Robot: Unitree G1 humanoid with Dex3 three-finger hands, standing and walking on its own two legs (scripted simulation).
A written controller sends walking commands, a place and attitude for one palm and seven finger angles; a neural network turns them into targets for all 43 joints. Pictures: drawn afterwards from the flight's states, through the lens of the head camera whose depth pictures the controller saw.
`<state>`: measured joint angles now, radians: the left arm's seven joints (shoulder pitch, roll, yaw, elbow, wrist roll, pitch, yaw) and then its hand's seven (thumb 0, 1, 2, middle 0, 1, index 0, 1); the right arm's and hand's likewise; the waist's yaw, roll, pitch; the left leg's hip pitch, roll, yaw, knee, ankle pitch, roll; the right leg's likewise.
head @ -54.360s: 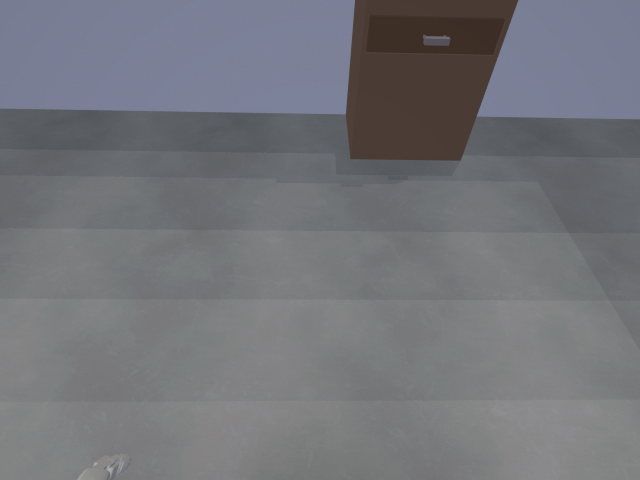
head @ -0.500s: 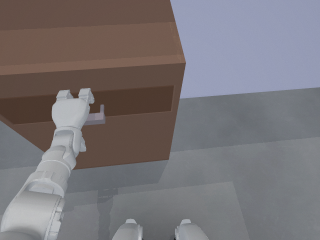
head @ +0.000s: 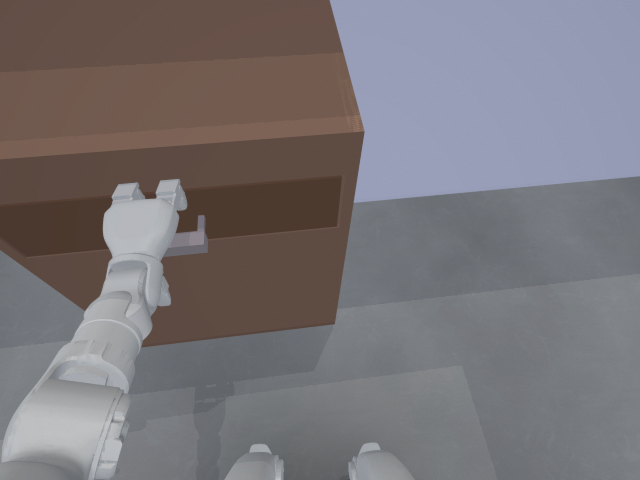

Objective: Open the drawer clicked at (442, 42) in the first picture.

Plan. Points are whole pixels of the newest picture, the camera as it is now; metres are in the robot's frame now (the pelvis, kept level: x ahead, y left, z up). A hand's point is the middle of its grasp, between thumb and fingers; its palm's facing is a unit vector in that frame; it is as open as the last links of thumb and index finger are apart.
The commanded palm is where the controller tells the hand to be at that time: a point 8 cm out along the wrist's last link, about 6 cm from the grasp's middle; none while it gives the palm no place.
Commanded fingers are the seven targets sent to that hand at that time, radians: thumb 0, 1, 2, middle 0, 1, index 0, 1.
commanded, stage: move the hooked fingers above the handle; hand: left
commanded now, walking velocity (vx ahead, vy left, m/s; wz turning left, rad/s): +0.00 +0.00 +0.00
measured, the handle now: (174, 233) +0.49 +0.22 -0.08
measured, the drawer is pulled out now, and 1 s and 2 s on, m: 0.00 0.00 0.00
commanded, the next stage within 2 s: lower the fingers behind the handle in 1.40 s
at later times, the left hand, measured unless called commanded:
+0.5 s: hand (149, 245) +0.43 +0.23 -0.02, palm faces -0.03 +0.00 -1.00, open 13.7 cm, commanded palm +0.42 +0.22 +0.04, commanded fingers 0.00 -0.50 0.30 -0.30 -1.20 -0.30 -1.20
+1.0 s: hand (155, 239) +0.44 +0.22 -0.01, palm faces -0.04 -0.01 -1.00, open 13.6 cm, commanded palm +0.42 +0.22 +0.04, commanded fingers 0.00 -0.50 0.30 -0.30 -1.20 -0.30 -1.20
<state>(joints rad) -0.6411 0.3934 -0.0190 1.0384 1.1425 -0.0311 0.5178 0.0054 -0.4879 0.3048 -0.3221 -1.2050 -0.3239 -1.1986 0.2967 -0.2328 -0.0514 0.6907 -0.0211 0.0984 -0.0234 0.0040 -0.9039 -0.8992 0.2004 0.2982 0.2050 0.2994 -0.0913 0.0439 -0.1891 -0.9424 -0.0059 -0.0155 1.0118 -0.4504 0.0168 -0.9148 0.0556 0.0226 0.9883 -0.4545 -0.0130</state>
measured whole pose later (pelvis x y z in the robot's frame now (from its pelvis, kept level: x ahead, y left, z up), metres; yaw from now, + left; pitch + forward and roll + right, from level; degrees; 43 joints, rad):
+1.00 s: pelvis +0.00 +0.00 +0.00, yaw +0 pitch +21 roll -1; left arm -0.68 0.38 -0.04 1.08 1.10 0.05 0.50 0.00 -0.49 0.30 -0.34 -1.22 -0.35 -1.22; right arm 0.30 -0.23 -0.04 0.71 -0.01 0.11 -0.02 0.00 -0.90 -0.90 0.20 0.30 0.20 0.30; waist -0.10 0.05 -0.18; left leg -0.92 0.00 -0.01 0.99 -0.44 0.02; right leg -0.89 0.06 0.03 0.96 -0.44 -0.01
